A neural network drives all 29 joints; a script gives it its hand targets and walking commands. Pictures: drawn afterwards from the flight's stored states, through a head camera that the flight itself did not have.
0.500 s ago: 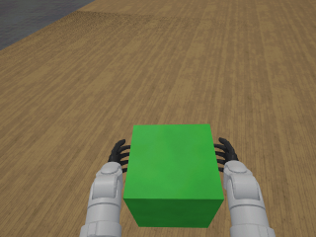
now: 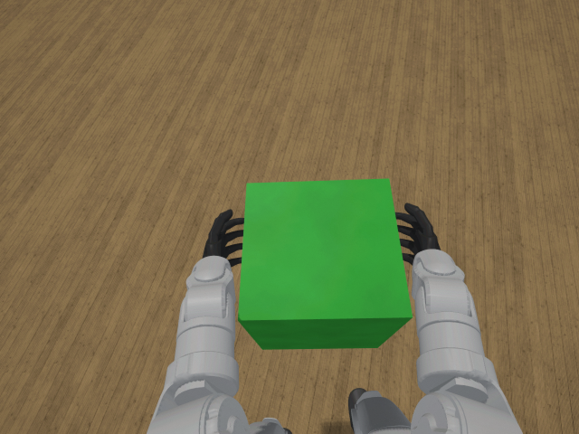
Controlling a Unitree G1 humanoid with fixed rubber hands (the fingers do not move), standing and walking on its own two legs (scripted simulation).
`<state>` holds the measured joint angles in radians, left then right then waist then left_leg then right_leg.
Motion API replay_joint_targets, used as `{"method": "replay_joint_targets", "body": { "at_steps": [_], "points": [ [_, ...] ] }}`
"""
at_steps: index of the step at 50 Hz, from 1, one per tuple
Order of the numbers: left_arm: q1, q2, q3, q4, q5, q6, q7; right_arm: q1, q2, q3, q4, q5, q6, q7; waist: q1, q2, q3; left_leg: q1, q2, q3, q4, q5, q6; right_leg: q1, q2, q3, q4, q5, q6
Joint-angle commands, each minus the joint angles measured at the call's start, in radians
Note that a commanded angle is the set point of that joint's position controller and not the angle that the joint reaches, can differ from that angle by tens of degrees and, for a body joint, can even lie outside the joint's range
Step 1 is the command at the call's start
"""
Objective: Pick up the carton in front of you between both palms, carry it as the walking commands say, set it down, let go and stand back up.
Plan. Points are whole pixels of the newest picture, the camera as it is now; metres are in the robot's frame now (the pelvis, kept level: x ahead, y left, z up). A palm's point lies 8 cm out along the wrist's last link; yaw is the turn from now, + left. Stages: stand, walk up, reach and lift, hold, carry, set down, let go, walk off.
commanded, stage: set down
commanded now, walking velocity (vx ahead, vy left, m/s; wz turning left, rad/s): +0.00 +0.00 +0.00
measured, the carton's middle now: (318, 273) +0.36 -0.02 -0.10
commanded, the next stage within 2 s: none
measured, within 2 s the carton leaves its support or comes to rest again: neither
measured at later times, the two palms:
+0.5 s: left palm (247, 273) +0.40 +0.12 -0.19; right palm (402, 270) +0.39 -0.18 -0.21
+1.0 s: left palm (266, 280) +0.44 +0.10 -0.35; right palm (392, 285) +0.41 -0.19 -0.37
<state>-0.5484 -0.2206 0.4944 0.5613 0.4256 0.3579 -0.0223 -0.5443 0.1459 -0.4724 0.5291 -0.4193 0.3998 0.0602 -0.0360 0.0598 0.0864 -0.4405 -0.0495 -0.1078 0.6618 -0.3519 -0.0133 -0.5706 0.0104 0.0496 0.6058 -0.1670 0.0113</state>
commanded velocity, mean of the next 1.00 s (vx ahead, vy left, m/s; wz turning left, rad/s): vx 0.00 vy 0.00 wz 0.00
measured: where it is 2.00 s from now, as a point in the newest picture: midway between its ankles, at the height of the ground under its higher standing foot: outside the picture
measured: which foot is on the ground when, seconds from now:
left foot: down 0.00-1.00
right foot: down 0.00-1.00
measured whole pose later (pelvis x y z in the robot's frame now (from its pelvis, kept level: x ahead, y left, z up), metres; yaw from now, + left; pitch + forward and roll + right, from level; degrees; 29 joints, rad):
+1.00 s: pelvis -0.06 -0.01 -0.25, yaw +6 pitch +48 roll +5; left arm -1.09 0.02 0.41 0.77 0.16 0.24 0.08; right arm -1.01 -0.02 -0.47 0.63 -0.23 0.29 -0.06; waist -0.07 0.07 -0.12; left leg -1.97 -0.17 -0.07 1.74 -0.62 -0.08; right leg -2.11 0.08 0.14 1.65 -0.37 0.07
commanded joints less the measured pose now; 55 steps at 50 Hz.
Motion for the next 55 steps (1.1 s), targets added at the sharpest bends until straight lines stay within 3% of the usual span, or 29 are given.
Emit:
{"method": "replay_joint_targets", "body": {
  "at_steps": [1, 5, 9, 11, 13, 17, 21, 28, 36, 44, 55],
  "points": [
    [-0.4, -0.686, -0.406, 0.061, -0.137, -0.132, -0.135, -0.395, 0.679, 0.399, 0.062, 0.137, -0.135, 0.152, 0.001, -0.049, -0.454, -0.311, -0.094, 0.039, -0.046, 0.217, -0.005, 0.367, 0.092, -0.017, 0.106, 0.294, -0.013],
    [-0.481, -0.762, -0.573, 0.032, -0.221, -0.244, -0.121, -0.461, 0.747, 0.534, 0.046, 0.192, -0.248, 0.158, -0.011, -0.052, -0.754, -0.446, -0.107, 0.054, 0.088, 0.354, -0.034, 0.337, 0.096, -0.013, 0.259, 0.499, -0.016],
    [-0.523, -0.787, -0.731, -0.04, -0.304, -0.289, -0.09, -0.502, 0.758, 0.653, -0.028, 0.252, -0.295, 0.147, -0.02, -0.068, -1.095, -0.567, -0.11, 0.071, 0.203, 0.458, -0.056, 0.328, 0.09, -0.008, 0.397, 0.687, -0.006],
    [-0.537, -0.78, -0.764, -0.068, -0.324, -0.285, -0.077, -0.523, 0.748, 0.674, -0.055, 0.267, -0.288, 0.143, -0.022, -0.067, -1.184, -0.599, -0.114, 0.075, 0.251, 0.443, -0.059, 0.258, 0.096, -0.018, 0.442, 0.646, 0.001],
    [-0.566, -0.781, -0.765, -0.077, -0.328, -0.266, -0.076, -0.542, 0.748, 0.671, -0.053, 0.266, -0.267, 0.146, -0.03, -0.052, -1.185, -0.604, -0.12, 0.076, 0.292, 0.386, -0.06, 0.114, 0.109, -0.038, 0.463, 0.504, 0.007],
    [-0.654, -0.805, -0.716, -0.027, -0.318, -0.199, -0.108, -0.598, 0.777, 0.617, 0.011, 0.241, -0.202, 0.167, -0.049, -0.026, -1.082, -0.724, -0.134, 0.089, 0.346, 0.146, -0.056, -0.12, 0.12, -0.068, 0.5, 0.205, 0.006],
    [-0.736, -0.803, -0.634, 0.059, -0.301, -0.146, -0.143, -0.666, 0.798, 0.559, 0.084, 0.221, -0.144, 0.178, -0.047, -0.024, -1.015, -0.886, -0.142, 0.111, 0.407, -0.002, -0.044, -0.245, 0.118, -0.077, 0.552, 0.063, 0.006],
    [-0.852, -0.754, -0.541, 0.14, -0.296, -0.135, -0.163, -0.779, 0.817, 0.526, 0.134, 0.225, -0.121, 0.15, -0.032, -0.077, -1.085, -1.119, -0.16, 0.146, 0.554, -0.05, -0.028, -0.295, 0.115, -0.064, 0.661, 0.056, 0.025],
    [-0.974, -0.713, -0.541, 0.164, -0.336, -0.145, -0.164, -0.91, 0.8, 0.555, 0.105, 0.269, -0.129, 0.103, -0.042, -0.12, -1.219, -1.293, -0.175, 0.174, 0.714, -0.081, -0.023, -0.32, 0.12, -0.07, 0.787, 0.064, 0.047],
    [-1.079, -0.686, -0.554, 0.188, -0.363, -0.14, -0.143, -1.013, 0.747, 0.545, 0.106, 0.295, -0.128, 0.091, -0.071, -0.09, -1.273, -1.371, -0.181, 0.186, 0.831, -0.097, -0.03, -0.44, 0.124, -0.103, 0.914, 0.068, 0.054],
    [-1.213, -0.63, -0.539, 0.249, -0.371, -0.151, -0.085, -1.137, 0.634, 0.462, 0.14, 0.311, -0.143, 0.111, -0.113, -0.026, -1.254, -1.38, -0.185, 0.186, 0.968, -0.074, -0.041, -0.68, 0.115, -0.144, 1.073, 0.075, 0.053]
  ]
}}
